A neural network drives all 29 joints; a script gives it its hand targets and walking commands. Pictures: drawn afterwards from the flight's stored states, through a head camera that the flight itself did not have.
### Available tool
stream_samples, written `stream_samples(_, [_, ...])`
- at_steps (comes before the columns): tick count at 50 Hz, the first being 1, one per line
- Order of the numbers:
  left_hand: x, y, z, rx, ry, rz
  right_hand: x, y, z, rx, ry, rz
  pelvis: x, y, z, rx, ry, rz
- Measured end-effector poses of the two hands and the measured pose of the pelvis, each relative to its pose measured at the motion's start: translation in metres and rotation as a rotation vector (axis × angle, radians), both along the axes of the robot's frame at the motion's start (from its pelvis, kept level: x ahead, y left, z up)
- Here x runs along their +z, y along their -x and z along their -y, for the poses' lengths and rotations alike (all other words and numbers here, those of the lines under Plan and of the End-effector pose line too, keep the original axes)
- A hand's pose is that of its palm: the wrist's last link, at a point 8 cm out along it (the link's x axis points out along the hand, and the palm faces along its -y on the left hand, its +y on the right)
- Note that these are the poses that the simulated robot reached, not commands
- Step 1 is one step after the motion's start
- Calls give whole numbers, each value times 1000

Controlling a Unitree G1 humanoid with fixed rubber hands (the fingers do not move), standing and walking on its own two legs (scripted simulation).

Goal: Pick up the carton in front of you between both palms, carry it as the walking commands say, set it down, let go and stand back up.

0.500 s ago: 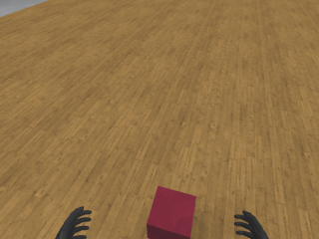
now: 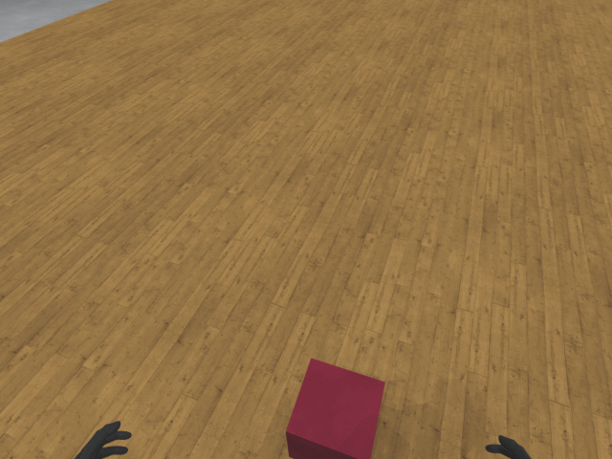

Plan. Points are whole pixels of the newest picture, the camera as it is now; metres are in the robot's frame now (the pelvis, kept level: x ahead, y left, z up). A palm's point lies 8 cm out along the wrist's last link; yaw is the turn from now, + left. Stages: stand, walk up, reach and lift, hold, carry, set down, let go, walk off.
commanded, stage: stand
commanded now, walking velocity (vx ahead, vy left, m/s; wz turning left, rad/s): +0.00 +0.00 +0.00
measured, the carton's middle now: (334, 421) +0.39 -0.06 -0.65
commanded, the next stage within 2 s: none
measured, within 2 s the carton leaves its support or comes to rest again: neither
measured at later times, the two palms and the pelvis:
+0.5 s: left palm out of the picture +0.09 +0.31 -0.08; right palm out of the picture +0.10 -0.29 -0.09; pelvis -0.02 +0.00 +0.01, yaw +0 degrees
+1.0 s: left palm out of the picture +0.07 +0.32 -0.09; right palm out of the picture +0.06 -0.30 -0.10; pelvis -0.03 +0.01 +0.01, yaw -1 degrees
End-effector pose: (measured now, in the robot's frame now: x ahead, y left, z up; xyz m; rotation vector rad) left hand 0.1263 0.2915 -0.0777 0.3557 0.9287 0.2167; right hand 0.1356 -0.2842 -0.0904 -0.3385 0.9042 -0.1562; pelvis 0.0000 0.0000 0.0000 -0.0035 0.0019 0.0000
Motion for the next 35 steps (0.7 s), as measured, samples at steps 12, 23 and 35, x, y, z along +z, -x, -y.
stream_samples(12, [-4,13,-6,19,1,-39,-1,13,5,-11,18,-36,2,5,-1,-2,-1,17])
stream_samples(23, [-4,29,-13,29,-1,-69,-4,36,6,-23,19,-78,6,15,-4,-6,-4,32])
stream_samples(35, [-6,47,-18,39,-1,-111,-6,58,10,-37,27,-129,8,25,-5,-7,-5,41])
